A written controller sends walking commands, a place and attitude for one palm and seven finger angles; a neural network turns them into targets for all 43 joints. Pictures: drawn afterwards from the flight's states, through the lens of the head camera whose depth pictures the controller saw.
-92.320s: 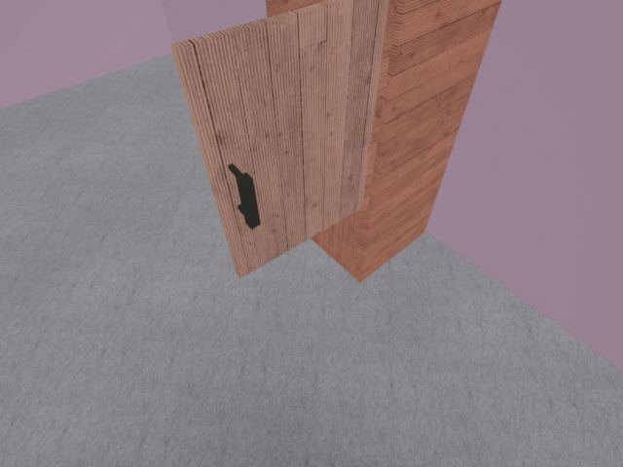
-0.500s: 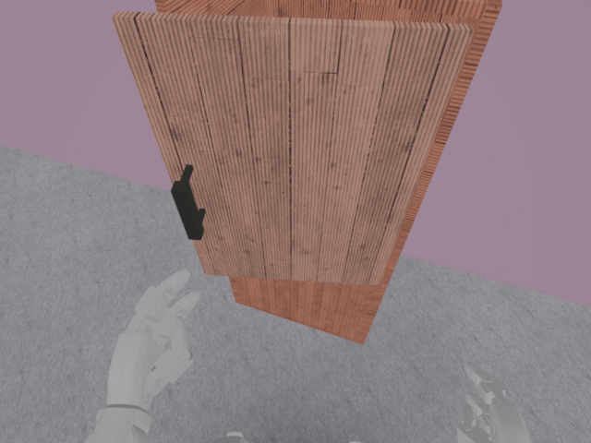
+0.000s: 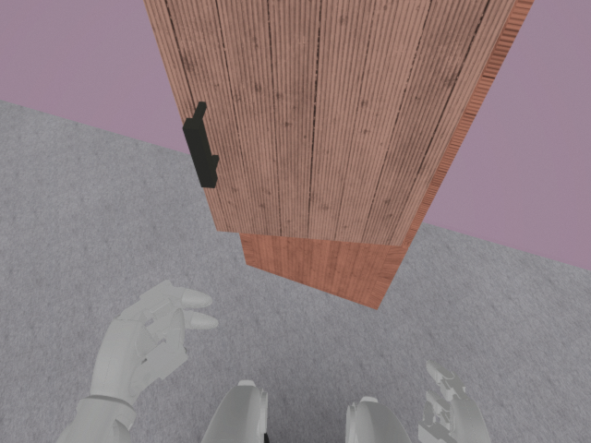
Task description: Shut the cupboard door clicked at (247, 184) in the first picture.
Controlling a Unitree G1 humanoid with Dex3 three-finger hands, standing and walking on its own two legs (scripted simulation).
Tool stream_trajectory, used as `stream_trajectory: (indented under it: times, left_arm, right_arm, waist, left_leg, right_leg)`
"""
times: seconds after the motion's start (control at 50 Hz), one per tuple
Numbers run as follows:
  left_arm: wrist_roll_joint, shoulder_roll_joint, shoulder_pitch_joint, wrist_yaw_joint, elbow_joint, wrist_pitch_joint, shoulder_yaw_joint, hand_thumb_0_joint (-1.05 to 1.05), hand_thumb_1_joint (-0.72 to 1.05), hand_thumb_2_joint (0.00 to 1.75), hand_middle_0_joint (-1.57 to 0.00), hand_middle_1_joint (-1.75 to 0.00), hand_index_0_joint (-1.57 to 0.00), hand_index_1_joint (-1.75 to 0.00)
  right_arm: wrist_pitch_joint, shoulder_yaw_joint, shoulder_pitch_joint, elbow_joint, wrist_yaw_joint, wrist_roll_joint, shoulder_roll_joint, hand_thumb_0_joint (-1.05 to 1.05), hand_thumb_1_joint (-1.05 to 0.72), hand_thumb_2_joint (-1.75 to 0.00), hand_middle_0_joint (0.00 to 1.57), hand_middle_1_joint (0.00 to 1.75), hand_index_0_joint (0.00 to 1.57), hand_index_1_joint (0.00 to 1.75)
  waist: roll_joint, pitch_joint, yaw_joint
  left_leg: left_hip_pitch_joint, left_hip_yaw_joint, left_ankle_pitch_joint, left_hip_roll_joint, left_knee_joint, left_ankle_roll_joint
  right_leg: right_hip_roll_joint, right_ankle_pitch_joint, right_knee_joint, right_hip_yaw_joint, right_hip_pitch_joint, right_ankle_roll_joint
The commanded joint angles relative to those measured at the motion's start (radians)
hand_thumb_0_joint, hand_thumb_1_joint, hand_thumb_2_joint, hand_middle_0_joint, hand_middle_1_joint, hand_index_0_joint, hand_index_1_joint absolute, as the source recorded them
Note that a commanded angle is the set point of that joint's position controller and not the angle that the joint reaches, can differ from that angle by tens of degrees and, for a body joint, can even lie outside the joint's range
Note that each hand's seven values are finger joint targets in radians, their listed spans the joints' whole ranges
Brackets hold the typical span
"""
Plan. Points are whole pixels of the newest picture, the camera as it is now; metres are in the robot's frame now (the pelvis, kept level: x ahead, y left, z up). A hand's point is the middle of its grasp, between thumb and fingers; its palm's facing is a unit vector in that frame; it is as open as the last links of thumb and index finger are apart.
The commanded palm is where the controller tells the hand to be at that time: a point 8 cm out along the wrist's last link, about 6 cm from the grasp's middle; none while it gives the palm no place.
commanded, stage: raise the hand and make a fist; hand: left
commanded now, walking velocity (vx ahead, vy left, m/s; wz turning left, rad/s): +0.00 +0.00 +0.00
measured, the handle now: (205, 146) +0.54 +0.19 +0.07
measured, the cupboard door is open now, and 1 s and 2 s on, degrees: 15 15 15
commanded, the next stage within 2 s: bring the fist close to the handle in 1.14 s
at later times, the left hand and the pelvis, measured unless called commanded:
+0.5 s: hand (156, 335) +0.23 +0.18 +0.06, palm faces -0.02 -1.00 -0.04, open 3.1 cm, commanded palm +0.21 +0.24 +0.06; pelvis +0.02 +0.00 +0.01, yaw +0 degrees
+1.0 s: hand (160, 322) +0.25 +0.18 +0.07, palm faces -0.04 -1.00 -0.04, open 3.1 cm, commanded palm +0.22 +0.23 +0.07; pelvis +0.02 -0.01 +0.01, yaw +0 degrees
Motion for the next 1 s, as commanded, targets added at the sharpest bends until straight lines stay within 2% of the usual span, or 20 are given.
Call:
stream_trajectory:
  times: [0.0,0.04,0.08,0.14,0.18,0.2,0.22,0.26,0.28,0.32,0.42,0.56,0.58,0.72,0.78,0.82,0.86,0.9,0.96,0.98]
  left_arm:
    - [-0.03,0.082,0.023,0.035,-0.215,-0.139,0.1,0.0,0.9,0.9,-0.92,-1.08,-0.92,-1.08]
    - [-0.027,0.064,0.022,0.022,-0.204,-0.176,0.065,0.0,0.9,0.9,-0.95,-1.12,-0.95,-1.12]
    - [-0.03,0.072,0.028,0.005,-0.176,-0.189,0.063,0.0,0.9,0.9,-0.99,-1.16,-0.99,-1.16]
    - [-0.034,0.096,0.015,-0.012,-0.196,-0.198,0.074,0.0,0.9,0.9,-1.04,-1.22,-1.04,-1.22]
    - [-0.037,0.108,0.031,-0.014,-0.206,-0.194,0.098,0.0,0.9,0.9,-1.08,-1.26,-1.08,-1.26]
    - [-0.041,0.106,0.029,-0.015,-0.214,-0.191,0.097,0.0,0.9,0.9,-1.1,-1.28,-1.1,-1.28]
    - [-0.046,0.113,0.024,-0.014,-0.213,-0.19,0.111,0.0,0.9,0.9,-1.12,-1.3,-1.12,-1.3]
    - [-0.044,0.127,0.025,-0.01,-0.232,-0.188,0.127,0.0,0.9,0.9,-1.15,-1.34,-1.15,-1.34]
    - [-0.044,0.11,0.029,-0.012,-0.233,-0.186,0.111,0.0,0.9,0.9,-1.17,-1.36,-1.17,-1.36]
    - [-0.043,0.101,0.029,-0.017,-0.217,-0.174,0.102,0.0,0.9,0.9,-1.21,-1.4,-1.21,-1.4]
    - [-0.047,0.115,0.003,-0.042,-0.199,-0.151,0.116,0.0,0.9,0.9,-1.3,-1.5,-1.3,-1.5]
    - [-0.074,0.15,-0.039,-0.072,-0.174,-0.139,0.171,0.0,0.9,0.9,-1.3,-1.5,-1.3,-1.5]
    - [-0.075,0.148,-0.037,-0.079,-0.179,-0.142,0.171,0.0,0.9,0.9,-1.3,-1.5,-1.3,-1.5]
    - [-0.098,0.162,-0.067,-0.108,-0.138,-0.137,0.191,0.0,0.9,0.9,-1.3,-1.5,-1.3,-1.5]
    - [-0.108,0.164,-0.049,-0.113,-0.131,-0.136,0.202,0.0,0.9,0.9,-1.3,-1.5,-1.3,-1.5]
    - [-0.11,0.154,-0.051,-0.115,-0.127,-0.141,0.19,0.0,0.9,0.9,-1.3,-1.5,-1.3,-1.5]
    - [-0.107,0.176,-0.049,-0.109,-0.128,-0.147,0.211,0.0,0.9,0.9,-1.3,-1.5,-1.3,-1.5]
    - [-0.108,0.158,-0.049,-0.106,-0.114,-0.153,0.198,0.0,0.9,0.9,-1.3,-1.5,-1.3,-1.5]
    - [-0.105,0.182,-0.057,-0.098,-0.117,-0.163,0.214,0.0,0.9,0.9,-1.3,-1.5,-1.3,-1.5]
    - [-0.105,0.163,-0.057,-0.099,-0.113,-0.164,0.197,0.0,0.9,0.9,-1.3,-1.5,-1.3,-1.5]
  right_arm:
    - [-0.075,-0.085,-0.103,-0.181,-0.016,-0.004,-0.153,0.0,-0.9,-0.9,0.2,0.3,0.2,0.3]
    - [-0.079,-0.086,-0.093,-0.176,-0.012,-0.004,-0.163,0.0,-0.9,-0.9,0.2,0.3,0.2,0.3]
    - [-0.081,-0.088,-0.088,-0.175,-0.012,-0.003,-0.171,0.0,-0.9,-0.9,0.2,0.3,0.2,0.3]
    - [-0.082,-0.093,-0.074,-0.178,-0.014,0.0,-0.183,0.0,-0.9,-0.9,0.2,0.3,0.2,0.3]
    - [-0.076,-0.097,-0.072,-0.183,-0.016,-0.001,-0.184,0.0,-0.9,-0.9,0.2,0.3,0.2,0.3]
    - [-0.072,-0.097,-0.07,-0.186,-0.015,-0.001,-0.184,0.0,-0.9,-0.9,0.2,0.3,0.2,0.3]
    - [-0.068,-0.098,-0.07,-0.185,-0.016,0.0,-0.184,0.0,-0.9,-0.9,0.2,0.3,0.2,0.3]
    - [-0.059,-0.098,-0.063,-0.188,-0.015,-0.003,-0.184,0.0,-0.9,-0.9,0.2,0.3,0.2,0.3]
    - [-0.055,-0.097,-0.065,-0.19,-0.013,-0.002,-0.183,0.0,-0.9,-0.9,0.2,0.3,0.2,0.3]
    - [-0.045,-0.095,-0.06,-0.192,-0.01,-0.002,-0.183,0.0,-0.9,-0.9,0.2,0.3,0.2,0.3]
    - [-0.031,-0.091,-0.057,-0.198,-0.01,-0.001,-0.185,0.0,-0.9,-0.9,0.2,0.3,0.2,0.3]
    - [-0.026,-0.084,-0.052,-0.194,-0.015,-0.001,-0.185,0.0,-0.9,-0.9,0.2,0.3,0.2,0.3]
    - [-0.029,-0.084,-0.052,-0.196,-0.015,-0.001,-0.187,0.0,-0.9,-0.9,0.2,0.3,0.2,0.3]
    - [-0.033,-0.085,-0.046,-0.185,-0.016,0.006,-0.19,0.0,-0.9,-0.9,0.2,0.3,0.2,0.3]
    - [-0.038,-0.087,-0.048,-0.185,-0.017,0.006,-0.189,0.0,-0.9,-0.9,0.2,0.3,0.2,0.3]
    - [-0.039,-0.089,-0.048,-0.183,-0.016,0.009,-0.189,0.0,-0.9,-0.9,0.2,0.3,0.2,0.3]
    - [-0.04,-0.091,-0.052,-0.182,-0.016,0.006,-0.189,0.0,-0.9,-0.9,0.2,0.3,0.2,0.3]
    - [-0.037,-0.091,-0.048,-0.182,-0.015,0.007,-0.188,0.0,-0.9,-0.9,0.2,0.3,0.2,0.3]
    - [-0.035,-0.091,-0.051,-0.182,-0.015,0.005,-0.191,0.0,-0.9,-0.9,0.2,0.3,0.2,0.3]
    - [-0.034,-0.09,-0.053,-0.185,-0.014,0.007,-0.189,0.0,-0.9,-0.9,0.2,0.3,0.2,0.3]
  waist:
    - [-0.053,-0.197,0.013]
    - [-0.04,-0.169,-0.002]
    - [-0.035,-0.15,-0.006]
    - [-0.017,-0.174,-0.005]
    - [0.001,-0.204,0.005]
    - [0.006,-0.206,0.002]
    - [-0.01,-0.209,0.003]
    - [0.025,-0.223,0.009]
    - [0.03,-0.231,0.004]
    - [0.027,-0.204,-0.005]
    - [0.019,-0.2,-0.013]
    - [0.005,-0.21,-0.008]
    - [0.008,-0.231,-0.005]
    - [-0.012,-0.217,-0.009]
    - [-0.016,-0.237,0.0]
    - [-0.021,-0.213,-0.005]
    - [-0.004,-0.222,0.005]
    - [-0.038,-0.208,-0.002]
    - [-0.018,-0.201,0.004]
    - [-0.025,-0.198,-0.002]
  left_leg:
    - [0.17,-0.047,0.057,-0.053,-0.218,0.012]
    - [0.172,-0.051,0.037,-0.053,-0.224,0.011]
    - [0.155,-0.051,0.009,-0.056,-0.226,0.011]
    - [0.175,-0.054,0.004,-0.056,-0.235,0.012]
    - [0.197,-0.054,0.046,-0.055,-0.238,0.013]
    - [0.205,-0.053,0.056,-0.055,-0.237,0.013]
    - [0.205,-0.054,0.064,-0.054,-0.237,0.012]
    - [0.229,-0.058,0.106,-0.053,-0.242,0.013]
    - [0.244,-0.055,0.124,-0.054,-0.239,0.012]
    - [0.249,-0.057,0.124,-0.051,-0.242,0.009]
    - [0.25,-0.054,0.134,-0.051,-0.236,0.009]
    - [0.237,-0.048,0.157,-0.055,-0.222,0.012]
    - [0.25,-0.046,0.174,-0.053,-0.22,0.011]
    - [0.226,-0.036,0.169,-0.056,-0.215,0.01]
    - [0.225,-0.031,0.195,-0.058,-0.209,0.012]
    - [0.219,-0.03,0.184,-0.058,-0.21,0.011]
    - [0.206,-0.028,0.186,-0.059,-0.205,0.013]
    - [0.199,-0.026,0.17,-0.058,-0.205,0.011]
    - [0.185,-0.024,0.154,-0.059,-0.202,0.013]
    - [0.185,-0.021,0.144,-0.06,-0.201,0.013]
  right_leg:
    - [0.035,-0.011,-0.24,0.065,0.129,-0.002]
    - [0.036,-0.018,-0.234,0.056,0.1,-0.004]
    - [0.034,-0.046,-0.241,0.065,0.092,-0.005]
    - [0.036,-0.032,-0.233,0.062,0.093,-0.008]
    - [0.04,0.019,-0.219,0.051,0.114,-0.01]
    - [0.041,0.036,-0.217,0.048,0.113,-0.009]
    - [0.043,0.043,-0.216,0.047,0.119,-0.008]
    - [0.051,0.09,-0.203,0.036,0.13,-0.013]
    - [0.049,0.113,-0.202,0.034,0.131,-0.011]
    - [0.052,0.121,-0.208,0.03,0.121,-0.009]
    - [0.055,0.137,-0.218,0.033,0.133,-0.008]
    - [0.058,0.158,-0.23,0.045,0.168,-0.008]
    - [0.055,0.177,-0.222,0.045,0.171,-0.008]
    - [0.05,0.165,-0.246,0.067,0.194,-0.003]
    - [0.046,0.194,-0.248,0.08,0.217,-0.002]
    - [0.044,0.179,-0.254,0.083,0.207,0.0]
    - [0.045,0.172,-0.25,0.091,0.216,-0.003]
    - [0.04,0.15,-0.26,0.097,0.211,0.001]
    - [0.041,0.117,-0.265,0.108,0.206,-0.003]
    - [0.037,0.105,-0.27,0.111,0.202,0.0]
